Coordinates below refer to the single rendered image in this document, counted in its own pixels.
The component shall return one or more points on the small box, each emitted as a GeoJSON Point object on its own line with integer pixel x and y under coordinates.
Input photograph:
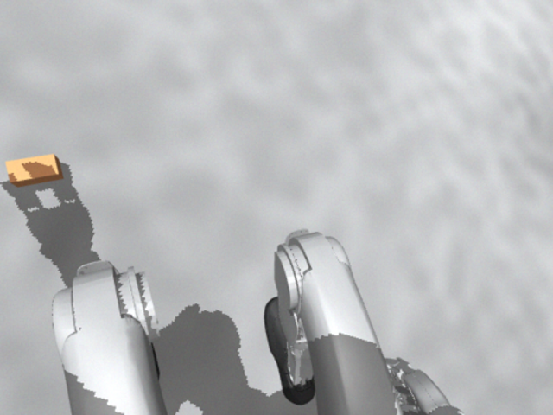
{"type": "Point", "coordinates": [33, 170]}

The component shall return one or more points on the right robot foot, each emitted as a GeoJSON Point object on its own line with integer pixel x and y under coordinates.
{"type": "Point", "coordinates": [296, 394]}

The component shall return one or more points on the right robot hand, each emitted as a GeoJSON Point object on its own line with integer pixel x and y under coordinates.
{"type": "Point", "coordinates": [421, 395]}

